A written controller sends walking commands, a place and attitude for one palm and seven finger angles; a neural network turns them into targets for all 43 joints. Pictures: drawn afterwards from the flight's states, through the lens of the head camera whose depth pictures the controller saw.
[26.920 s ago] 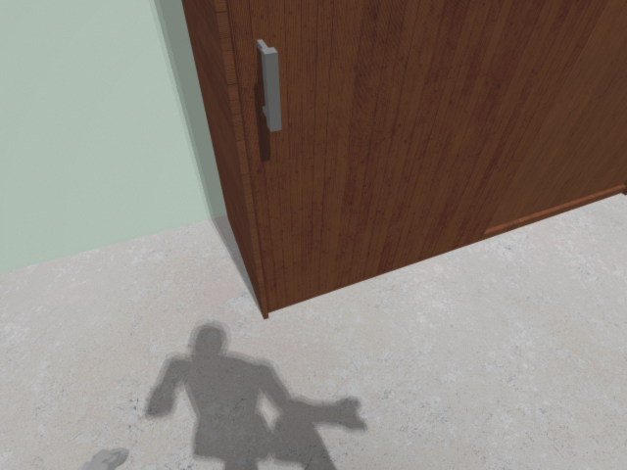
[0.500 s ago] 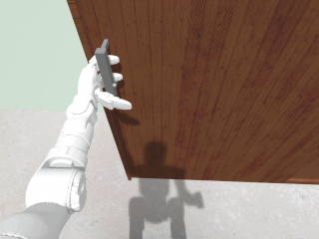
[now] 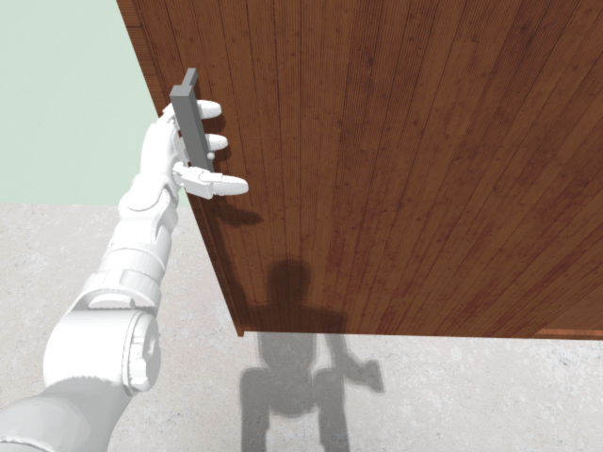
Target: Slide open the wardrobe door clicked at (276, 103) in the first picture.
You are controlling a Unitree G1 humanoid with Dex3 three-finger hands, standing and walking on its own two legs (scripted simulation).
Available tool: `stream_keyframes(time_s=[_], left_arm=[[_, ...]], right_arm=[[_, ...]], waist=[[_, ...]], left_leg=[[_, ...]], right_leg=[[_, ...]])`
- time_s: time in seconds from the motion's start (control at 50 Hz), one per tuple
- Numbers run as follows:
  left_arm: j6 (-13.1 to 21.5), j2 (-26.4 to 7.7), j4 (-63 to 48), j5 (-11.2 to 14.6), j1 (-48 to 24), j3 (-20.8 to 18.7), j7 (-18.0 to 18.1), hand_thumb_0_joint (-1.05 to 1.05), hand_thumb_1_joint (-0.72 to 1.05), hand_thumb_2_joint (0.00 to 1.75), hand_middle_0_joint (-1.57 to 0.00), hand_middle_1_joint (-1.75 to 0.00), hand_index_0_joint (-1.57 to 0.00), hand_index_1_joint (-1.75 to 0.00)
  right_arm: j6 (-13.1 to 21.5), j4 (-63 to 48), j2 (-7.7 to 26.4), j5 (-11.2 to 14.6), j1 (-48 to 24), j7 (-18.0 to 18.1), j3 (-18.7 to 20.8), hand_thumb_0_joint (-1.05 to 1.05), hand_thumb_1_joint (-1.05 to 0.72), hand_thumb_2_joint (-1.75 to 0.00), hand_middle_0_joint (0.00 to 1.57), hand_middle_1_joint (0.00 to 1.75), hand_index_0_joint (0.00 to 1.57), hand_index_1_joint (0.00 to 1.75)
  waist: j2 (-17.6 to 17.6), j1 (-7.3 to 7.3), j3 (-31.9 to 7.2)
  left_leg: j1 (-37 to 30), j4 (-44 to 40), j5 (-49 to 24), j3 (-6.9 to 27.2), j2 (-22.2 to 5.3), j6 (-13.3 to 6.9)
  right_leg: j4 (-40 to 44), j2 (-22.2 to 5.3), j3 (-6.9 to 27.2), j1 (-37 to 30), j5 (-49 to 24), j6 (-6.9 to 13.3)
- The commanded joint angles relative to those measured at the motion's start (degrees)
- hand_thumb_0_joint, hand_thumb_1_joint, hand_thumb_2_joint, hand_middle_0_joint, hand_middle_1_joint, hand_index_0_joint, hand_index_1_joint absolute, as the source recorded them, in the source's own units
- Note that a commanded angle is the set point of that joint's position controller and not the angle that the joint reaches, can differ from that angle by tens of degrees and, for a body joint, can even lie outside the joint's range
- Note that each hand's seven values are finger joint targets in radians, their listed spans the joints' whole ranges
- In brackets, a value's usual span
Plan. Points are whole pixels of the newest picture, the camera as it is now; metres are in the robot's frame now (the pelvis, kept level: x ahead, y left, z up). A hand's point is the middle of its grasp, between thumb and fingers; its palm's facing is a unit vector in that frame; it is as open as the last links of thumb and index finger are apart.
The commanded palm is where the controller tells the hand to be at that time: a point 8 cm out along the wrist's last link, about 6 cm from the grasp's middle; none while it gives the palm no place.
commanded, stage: grip the handle and tug to test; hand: left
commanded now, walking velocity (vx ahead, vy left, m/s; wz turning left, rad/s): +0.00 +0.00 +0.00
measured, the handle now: (198, 129) +0.52 +0.13 +0.15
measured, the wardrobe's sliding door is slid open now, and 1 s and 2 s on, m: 0.00 0.00 0.00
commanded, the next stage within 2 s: tug the door sideways, standing still in 1.22 s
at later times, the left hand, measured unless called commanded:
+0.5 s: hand (205, 157) +0.46 +0.12 +0.14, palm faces -0.06 -1.00 +0.00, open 5.7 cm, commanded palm +0.44 +0.16 +0.15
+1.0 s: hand (207, 157) +0.46 +0.11 +0.14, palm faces -0.05 -1.00 +0.00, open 5.8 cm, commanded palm +0.43 +0.16 +0.15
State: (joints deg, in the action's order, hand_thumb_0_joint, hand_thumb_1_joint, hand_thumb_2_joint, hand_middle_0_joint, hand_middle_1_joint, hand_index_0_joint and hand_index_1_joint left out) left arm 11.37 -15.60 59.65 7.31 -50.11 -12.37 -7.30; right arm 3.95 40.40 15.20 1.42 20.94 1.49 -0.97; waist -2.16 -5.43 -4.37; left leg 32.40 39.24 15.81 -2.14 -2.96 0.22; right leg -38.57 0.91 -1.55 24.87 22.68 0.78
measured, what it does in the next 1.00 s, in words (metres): stands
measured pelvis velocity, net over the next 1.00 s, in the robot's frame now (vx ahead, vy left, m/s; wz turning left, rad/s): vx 0.01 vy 0.00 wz -0.01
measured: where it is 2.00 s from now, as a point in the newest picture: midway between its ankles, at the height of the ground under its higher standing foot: outside the picture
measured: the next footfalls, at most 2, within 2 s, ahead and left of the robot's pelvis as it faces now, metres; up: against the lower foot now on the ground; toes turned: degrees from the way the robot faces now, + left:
none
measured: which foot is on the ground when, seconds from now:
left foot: down 0.00-1.00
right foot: down 0.00-1.00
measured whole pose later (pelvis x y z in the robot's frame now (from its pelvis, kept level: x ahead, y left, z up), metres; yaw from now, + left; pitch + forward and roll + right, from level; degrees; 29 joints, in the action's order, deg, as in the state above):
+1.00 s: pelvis +0.01 +0.00 +0.00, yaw +0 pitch +8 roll -1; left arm 9.2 -14.3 52.1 8.3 -44.3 -11.2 -5.8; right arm 3.7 39.6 14.8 1.7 20.5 1.0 -0.8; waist -2.3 -4.4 -5.0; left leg 29.6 37.8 16.1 -2.6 -2.9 0.3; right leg -36.9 0.9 -1.0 22.1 22.6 0.8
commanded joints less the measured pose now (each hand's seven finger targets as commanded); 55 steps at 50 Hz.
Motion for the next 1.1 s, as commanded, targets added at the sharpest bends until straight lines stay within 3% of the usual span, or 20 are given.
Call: stream_keyframes(time_s=[0.0,0.02,0.06,0.12,0.14,0.18,0.26,0.28,0.38,0.46,0.48,0.54,0.66,0.68,0.76,0.8,0.92,0.96,0.98,1.08], left_arm=[[4.8,-10.6,-14.5,0.4,-30.2,-1.2,0.1,0.00,0.01,0.52,-0.35,-1.27,-0.35,-1.27],[4.8,-9.3,-15.2,0.4,-29.8,-0.4,0.0,0.00,0.06,0.54,-0.36,-1.28,-0.36,-1.28],[4.7,-9.8,-14.8,0.6,-28.7,-0.9,0.2,0.00,0.15,0.58,-0.37,-1.29,-0.37,-1.29],[4.5,-11.4,-15.7,0.8,-26.3,-2.7,0.3,0.00,0.29,0.64,-0.38,-1.31,-0.38,-1.31],[4.2,-10.0,-15.1,0.8,-25.7,-1.4,-0.1,0.00,0.34,0.66,-0.39,-1.32,-0.39,-1.32],[3.7,-10.8,-13.8,0.7,-26.6,-1.8,-0.1,0.00,0.43,0.70,-0.40,-1.33,-0.40,-1.33],[4.0,-10.4,-16.8,0.7,-26.3,-1.3,-0.2,0.00,0.62,0.78,-0.42,-1.36,-0.42,-1.36],[4.2,-10.3,-18.2,0.8,-26.9,-1.4,-0.1,0.00,0.67,0.80,-0.43,-1.37,-0.43,-1.37],[3.6,-9.6,-17.7,1.1,-25.2,-0.9,-0.2,0.00,0.90,0.90,-0.45,-1.40,-0.45,-1.40],[3.3,-8.5,-19.1,1.0,-23.7,0.0,-0.3,0.00,0.90,0.90,-0.45,-1.40,-0.45,-1.40],[3.1,-7.3,-19.2,1.0,-24.7,1.2,-0.2,0.00,0.90,0.90,-0.45,-1.40,-0.45,-1.40],[3.2,-6.2,-19.1,0.7,-27.0,2.3,0.3,0.00,0.90,0.90,-0.45,-1.40,-0.45,-1.40],[3.4,-8.1,-18.4,0.5,-26.4,0.8,0.4,0.00,0.90,0.90,-0.45,-1.40,-0.45,-1.40],[3.4,-8.0,-18.6,0.6,-25.9,0.8,0.2,0.00,0.90,0.90,-0.45,-1.40,-0.45,-1.40],[3.6,-8.0,-19.6,0.7,-25.6,0.8,0.0,0.00,0.90,0.90,-0.45,-1.40,-0.45,-1.40],[3.3,-6.1,-19.7,0.8,-25.1,2.1,-0.1,0.00,0.90,0.90,-0.45,-1.40,-0.45,-1.40],[2.7,-6.8,-21.4,1.1,-21.6,1.3,-0.2,0.00,0.90,0.90,-0.45,-1.40,-0.45,-1.40],[2.4,-7.8,-21.7,1.3,-17.4,0.2,-0.4,0.00,0.90,0.90,-0.45,-1.40,-0.45,-1.40],[2.3,-7.2,-23.2,1.3,-17.3,0.7,-0.5,0.00,0.90,0.90,-0.45,-1.40,-0.45,-1.40],[1.1,-6.3,-27.4,1.8,-12.1,0.9,-1.0,0.00,0.90,0.90,-0.45,-1.40,-0.45,-1.40]], right_arm=[[1.9,-5.6,8.0,0.0,2.9,0.3,3.1,0.00,-0.90,-0.90,0.20,0.30,0.20,0.30],[2.1,-5.7,7.9,0.1,2.8,0.2,3.2,0.00,-0.90,-0.90,0.20,0.30,0.20,0.30],[2.0,-5.6,8.1,-0.1,3.1,0.2,3.1,0.00,-0.90,-0.90,0.20,0.30,0.20,0.30],[1.9,-5.9,8.2,0.0,2.8,0.1,3.3,0.00,-0.90,-0.90,0.20,0.30,0.20,0.30],[1.8,-6.0,8.0,0.1,2.5,0.1,3.2,0.00,-0.90,-0.90,0.20,0.30,0.20,0.30],[1.6,-5.9,8.1,0.1,2.6,0.3,3.0,0.00,-0.90,-0.90,0.20,0.30,0.20,0.30],[1.7,-6.4,8.1,0.2,2.4,0.3,3.2,0.00,-0.90,-0.90,0.20,0.30,0.20,0.30],[1.8,-6.3,7.9,0.1,2.2,0.2,3.2,0.00,-0.90,-0.90,0.20,0.30,0.20,0.30],[1.7,-6.3,7.9,0.2,1.8,0.2,3.2,0.00,-0.90,-0.90,0.20,0.30,0.20,0.30],[1.8,-6.5,7.9,0.2,1.7,0.2,3.2,0.00,-0.90,-0.90,0.20,0.30,0.20,0.30],[1.8,-6.5,7.6,0.4,1.0,0.2,3.1,0.00,-0.90,-0.90,0.20,0.30,0.20,0.30],[1.9,-6.0,7.7,0.3,1.4,0.1,3.2,0.00,-0.90,-0.90,0.20,0.30,0.20,0.30],[2.0,-6.0,8.0,0.1,1.6,0.2,3.2,0.00,-0.90,-0.90,0.20,0.30,0.20,0.30],[2.0,-6.1,7.8,0.2,1.2,0.1,3.1,0.00,-0.90,-0.90,0.20,0.30,0.20,0.30],[2.0,-6.2,7.9,0.1,1.3,0.1,3.2,0.00,-0.90,-0.90,0.20,0.30,0.20,0.30],[2.1,-6.2,7.5,0.2,0.9,0.0,3.1,0.00,-0.90,-0.90,0.20,0.30,0.20,0.30],[2.0,-7.0,7.7,0.3,0.4,-0.2,3.2,0.00,-0.90,-0.90,0.20,0.30,0.20,0.30],[1.8,-7.7,7.9,0.3,0.2,-0.2,3.3,0.00,-0.90,-0.90,0.20,0.30,0.20,0.30],[1.8,-7.8,7.6,0.4,-0.2,-0.2,3.3,0.00,-0.90,-0.90,0.20,0.30,0.20,0.30],[1.7,-8.9,7.3,0.5,-1.2,-0.4,3.4,0.00,-0.90,-0.90,0.20,0.30,0.20,0.30]], waist=[[1.5,-0.69,-21.1],[-0.2,-0.67,-21.5],[1.6,-0.77,-21.3],[2.7,0.25,-22.2],[2.9,-0.16,-20.7],[4.0,-0.49,-18.3],[1.7,0.08,-20.4],[-0.6,0.15,-21.5],[3.1,0.00,-19.7],[2.0,0.51,-21.0],[0.1,-0.11,-19.4],[0.6,-0.66,-19.2],[3.3,-0.28,-20.5],[1.5,0.11,-20.7],[2.1,0.16,-21.5],[0.1,0.03,-20.7],[2.5,0.75,-20.3],[3.6,1.76,-20.7],[1.8,1.76,-21.3],[2.1,2.76,-20.9]], left_leg=[[-19.7,-1.5,-13.6,1.8,2.6,-2.4],[-21.0,-1.3,-14.5,1.7,2.6,-2.3],[-20.9,-1.1,-15.2,1.7,2.5,-2.5],[-20.1,-1.6,-14.7,1.5,2.6,-2.4],[-19.4,-1.7,-14.3,1.2,2.6,-2.5],[-17.7,-2.0,-12.8,1.1,2.6,-2.7],[-20.4,-1.8,-14.9,1.3,2.6,-2.6],[-21.4,-1.7,-15.4,1.3,2.6,-2.4],[-20.1,-2.1,-14.8,1.3,2.5,-2.6],[-22.1,-2.0,-16.6,1.5,2.5,-2.4],[-22.1,-2.0,-16.0,1.3,2.4,-2.4],[-22.9,-2.1,-15.1,2.0,2.2,-2.2],[-22.2,-2.1,-15.7,1.9,2.4,-2.5],[-22.3,-2.1,-15.9,1.8,2.5,-2.4],[-22.7,-2.0,-16.9,1.9,2.5,-2.4],[-23.2,-1.9,-16.6,1.8,2.5,-2.2],[-21.8,-2.5,-16.6,1.4,2.6,-2.4],[-21.1,-2.6,-17.1,1.0,2.7,-2.6],[-21.9,-2.7,-18.1,1.0,2.7,-2.5],[-22.1,-2.8,-20.4,0.2,2.8,-2.7]], right_leg=[[4.7,1.7,0.4,-0.1,-25.2,0.1],[4.6,1.7,0.5,0.6,-25.5,0.2],[4.8,1.9,0.3,0.2,-26.1,0.1],[4.8,1.8,0.5,-1.5,-26.7,0.2],[5.1,1.8,0.5,-1.3,-26.9,0.0],[5.5,1.8,0.6,-1.0,-25.9,-0.1],[5.3,1.8,0.5,-1.2,-26.5,0.2],[5.1,1.7,0.6,-1.0,-26.9,0.2],[5.5,1.8,0.3,-1.6,-27.0,0.0],[5.3,1.9,0.2,-1.7,-27.5,0.3],[5.6,1.8,0.2,-0.5,-26.9,0.2],[5.6,1.9,-0.1,1.1,-24.8,0.3],[5.5,1.8,0.1,-0.8,-26.5,0.2],[5.4,1.7,0.3,-0.9,-26.8,0.2],[5.4,1.8,0.1,-1.7,-27.5,0.3],[5.4,1.8,0.0,-0.5,-26.9,0.3],[5.6,1.8,0.1,-2.7,-28.7,0.2],[5.7,1.8,0.2,-4.6,-29.8,0.2],[5.4,1.7,0.2,-4.6,-30.9,0.3],[5.7,1.6,0.4,-6.9,-34.4,0.1]])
